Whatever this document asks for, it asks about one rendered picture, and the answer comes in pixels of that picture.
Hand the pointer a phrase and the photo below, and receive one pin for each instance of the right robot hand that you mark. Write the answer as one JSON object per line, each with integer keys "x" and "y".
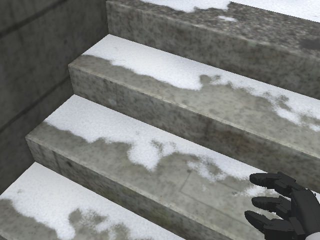
{"x": 300, "y": 216}

